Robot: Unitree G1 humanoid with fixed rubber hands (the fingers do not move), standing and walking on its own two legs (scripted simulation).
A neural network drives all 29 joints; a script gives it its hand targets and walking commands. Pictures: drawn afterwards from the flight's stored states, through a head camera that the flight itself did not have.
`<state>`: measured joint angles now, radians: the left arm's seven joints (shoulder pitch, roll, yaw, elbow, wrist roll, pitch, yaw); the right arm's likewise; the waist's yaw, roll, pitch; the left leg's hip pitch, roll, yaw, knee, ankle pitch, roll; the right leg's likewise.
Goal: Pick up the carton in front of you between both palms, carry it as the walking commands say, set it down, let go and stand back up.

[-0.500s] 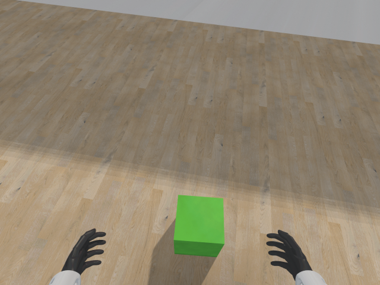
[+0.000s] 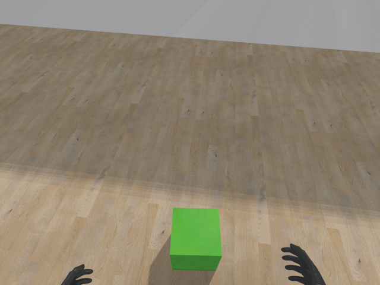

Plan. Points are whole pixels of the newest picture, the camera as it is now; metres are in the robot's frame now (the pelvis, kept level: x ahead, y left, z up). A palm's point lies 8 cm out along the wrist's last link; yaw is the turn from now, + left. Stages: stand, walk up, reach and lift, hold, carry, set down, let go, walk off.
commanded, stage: stand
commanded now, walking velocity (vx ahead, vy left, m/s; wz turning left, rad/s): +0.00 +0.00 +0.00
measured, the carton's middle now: (194, 240) +0.42 -0.04 -0.64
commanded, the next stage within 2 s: none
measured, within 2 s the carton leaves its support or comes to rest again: neither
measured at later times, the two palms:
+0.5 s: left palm out of the picture +0.14 +0.23 -0.12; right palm out of the picture +0.08 -0.28 -0.12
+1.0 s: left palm out of the picture +0.12 +0.23 -0.12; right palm out of the picture +0.02 -0.28 -0.13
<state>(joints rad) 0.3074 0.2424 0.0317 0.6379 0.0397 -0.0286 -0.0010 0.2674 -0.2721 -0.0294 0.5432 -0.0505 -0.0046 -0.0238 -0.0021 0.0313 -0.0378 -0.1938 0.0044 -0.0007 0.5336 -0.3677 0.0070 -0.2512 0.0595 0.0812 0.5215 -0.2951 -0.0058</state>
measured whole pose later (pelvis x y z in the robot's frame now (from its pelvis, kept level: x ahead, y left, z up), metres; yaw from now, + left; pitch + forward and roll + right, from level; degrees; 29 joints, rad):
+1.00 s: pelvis +0.01 -0.01 -0.01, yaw -7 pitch +2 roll +1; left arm 0.32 0.25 -0.01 0.75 0.02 0.01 0.04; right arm 0.38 -0.28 0.00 0.75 -0.03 0.02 -0.05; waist -0.03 0.00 -0.04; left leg -0.18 0.03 0.11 0.58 -0.43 -0.01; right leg -0.32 0.11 0.19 0.66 -0.36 -0.03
